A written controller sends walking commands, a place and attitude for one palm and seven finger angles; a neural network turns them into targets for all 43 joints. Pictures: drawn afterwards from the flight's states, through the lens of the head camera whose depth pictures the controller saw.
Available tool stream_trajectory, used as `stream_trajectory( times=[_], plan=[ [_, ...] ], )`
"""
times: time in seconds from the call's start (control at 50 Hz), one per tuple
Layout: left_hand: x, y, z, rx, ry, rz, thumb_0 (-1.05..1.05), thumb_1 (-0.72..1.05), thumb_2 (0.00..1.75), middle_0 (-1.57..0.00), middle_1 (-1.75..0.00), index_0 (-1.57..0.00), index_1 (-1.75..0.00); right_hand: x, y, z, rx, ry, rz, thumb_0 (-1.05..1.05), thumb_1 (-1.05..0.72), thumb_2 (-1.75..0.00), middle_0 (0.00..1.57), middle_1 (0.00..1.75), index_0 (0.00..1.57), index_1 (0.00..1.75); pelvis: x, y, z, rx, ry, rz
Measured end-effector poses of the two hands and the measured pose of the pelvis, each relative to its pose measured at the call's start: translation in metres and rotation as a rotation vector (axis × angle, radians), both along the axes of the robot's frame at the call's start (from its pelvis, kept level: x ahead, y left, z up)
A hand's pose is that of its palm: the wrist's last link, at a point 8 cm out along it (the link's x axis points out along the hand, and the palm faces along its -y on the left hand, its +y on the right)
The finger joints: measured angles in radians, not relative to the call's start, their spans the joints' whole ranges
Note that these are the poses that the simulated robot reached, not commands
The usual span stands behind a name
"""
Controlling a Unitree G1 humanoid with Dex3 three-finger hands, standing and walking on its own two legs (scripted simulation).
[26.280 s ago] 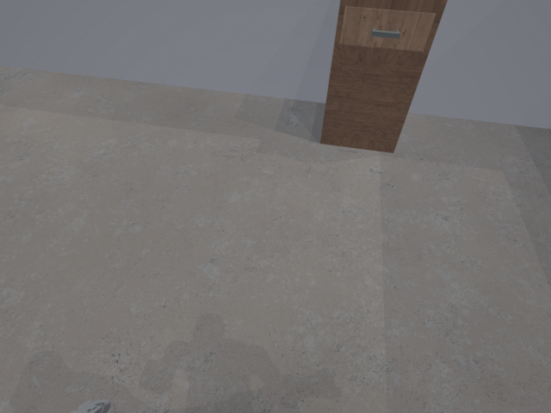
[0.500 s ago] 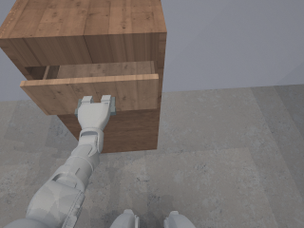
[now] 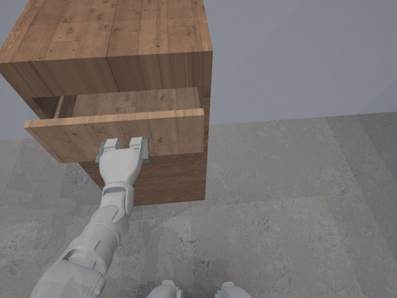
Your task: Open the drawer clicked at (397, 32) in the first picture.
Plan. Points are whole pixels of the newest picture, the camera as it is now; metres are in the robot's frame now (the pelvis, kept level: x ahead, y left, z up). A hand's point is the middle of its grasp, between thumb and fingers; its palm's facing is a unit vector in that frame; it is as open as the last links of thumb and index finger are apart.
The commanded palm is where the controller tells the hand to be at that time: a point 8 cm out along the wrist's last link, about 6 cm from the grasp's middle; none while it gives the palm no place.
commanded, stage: pull the drawer open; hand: left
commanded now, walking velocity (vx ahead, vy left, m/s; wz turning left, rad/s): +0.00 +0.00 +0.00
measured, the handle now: (124, 151) +0.45 +0.18 -0.03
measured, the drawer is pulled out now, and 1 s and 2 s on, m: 0.08 0.20 0.30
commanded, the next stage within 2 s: open the thumb to release the handle in 1.58 s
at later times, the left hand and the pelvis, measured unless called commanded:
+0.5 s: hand (127, 196) +0.34 +0.16 -0.05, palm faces -0.02 -0.04 -1.00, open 5.3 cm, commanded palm +0.32 +0.16 +0.00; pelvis +0.02 +0.00 +0.00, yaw +2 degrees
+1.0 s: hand (124, 225) +0.28 +0.16 -0.05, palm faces -0.02 -0.10 -0.99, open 5.5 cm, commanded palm +0.22 +0.16 +0.00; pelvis +0.01 +0.00 +0.01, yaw -1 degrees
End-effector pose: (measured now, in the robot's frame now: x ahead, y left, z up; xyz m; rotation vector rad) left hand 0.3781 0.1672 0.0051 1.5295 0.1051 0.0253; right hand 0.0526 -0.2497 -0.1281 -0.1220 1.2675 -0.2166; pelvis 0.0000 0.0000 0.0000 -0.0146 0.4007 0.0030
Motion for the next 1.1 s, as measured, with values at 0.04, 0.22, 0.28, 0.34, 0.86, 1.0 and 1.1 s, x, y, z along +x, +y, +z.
stream_trajectory(
  times=[0.04,0.22,0.28,0.34,0.86,1.0,1.1],
  plan=[
    [-0.007,0.0,0.0,-0.004,-0.003,-0.001,0.01,0.78,0.8,-0.32,-1.35,-0.39,-1.33,0.016,0.002,0.002,0.009,-0.025,0.011,0.01,-0.9,-0.9,0.2,0.3,0.2,0.3,0.006,0.001,0.002,0.0,-0.006,-0.002],
    [-0.045,-0.003,0.0,-0.026,-0.008,0.005,0.02,0.78,0.8,-0.3,-1.35,-0.4,-1.31,0.098,0.013,0.021,0.031,-0.175,0.087,0.01,-0.9,-0.9,0.2,0.3,0.2,0.3,0.028,0.002,0.01,0.002,-0.037,0.001],
    [-0.055,-0.003,-0.001,-0.022,-0.025,0.002,0.01,0.77,0.81,-0.3,-1.35,-0.41,-1.32,0.123,0.016,0.025,0.019,-0.222,0.132,0.01,-0.9,-0.9,0.2,0.3,0.2,0.3,0.031,0.002,0.01,0.001,-0.044,0.018],
    [-0.056,-0.003,-0.002,-0.012,-0.047,-0.003,0.01,0.78,0.83,-0.32,-1.35,-0.42,-1.33,0.142,0.019,0.025,0.003,-0.251,0.173,0.01,-0.9,-0.9,0.2,0.3,0.2,0.3,0.029,0.001,0.006,-0.001,-0.043,0.034],
    [-0.087,-0.004,0.002,-0.044,-0.018,-0.003,0.02,0.75,0.78,-0.29,-1.35,-0.4,-1.33,0.048,0.002,0.016,0.019,-0.143,0.049,0.01,-0.9,-0.9,0.2,0.3,0.2,0.3,0.006,-0.003,0.007,0.013,-0.083,-0.012],
    [-0.12,-0.006,0.001,-0.062,-0.029,-0.002,0.02,0.76,0.78,-0.27,-1.35,-0.4,-1.31,0.067,-0.001,0.021,0.011,-0.195,0.068,0.01,-0.9,-0.9,0.2,0.3,0.2,0.3,0.01,0.0,0.007,0.016,-0.092,-0.02],
    [-0.144,-0.007,0.002,-0.078,-0.024,0.002,0.02,0.76,0.78,-0.27,-1.35,-0.4,-1.29,0.106,0.009,0.028,0.034,-0.302,0.123,0.01,-0.9,-0.9,0.2,0.3,0.2,0.3,0.012,0.0,0.005,0.018,-0.101,-0.017]
  ],
)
